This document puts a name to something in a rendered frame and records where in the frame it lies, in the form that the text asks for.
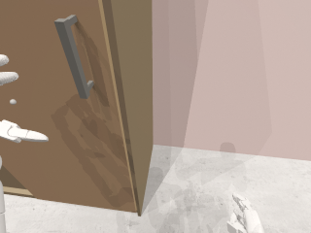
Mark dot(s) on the handle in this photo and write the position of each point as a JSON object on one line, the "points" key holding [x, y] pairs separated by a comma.
{"points": [[64, 31]]}

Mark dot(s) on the left robot hand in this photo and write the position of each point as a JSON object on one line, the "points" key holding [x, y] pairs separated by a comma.
{"points": [[9, 130]]}

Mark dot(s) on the left robot forearm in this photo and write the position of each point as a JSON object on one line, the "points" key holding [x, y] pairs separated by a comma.
{"points": [[2, 206]]}

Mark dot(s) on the right robot hand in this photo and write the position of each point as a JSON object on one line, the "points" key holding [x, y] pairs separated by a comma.
{"points": [[249, 221]]}

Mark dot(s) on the wardrobe door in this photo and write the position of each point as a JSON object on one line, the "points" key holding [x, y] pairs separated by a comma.
{"points": [[85, 160], [8, 180]]}

